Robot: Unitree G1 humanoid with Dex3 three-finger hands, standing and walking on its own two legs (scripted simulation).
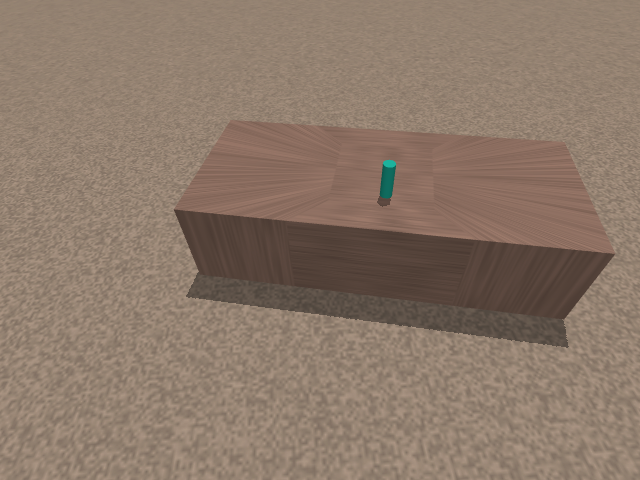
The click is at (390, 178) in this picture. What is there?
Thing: slim round
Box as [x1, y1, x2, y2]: [380, 160, 395, 197]
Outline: 392,160 386,160 383,162 380,187 380,195 382,197 389,197 391,195 395,168 395,162
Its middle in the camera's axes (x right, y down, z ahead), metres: +0.22 -0.20 +1.33
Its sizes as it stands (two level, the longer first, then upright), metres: 0.043 0.043 0.131
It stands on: a support 0.36 m high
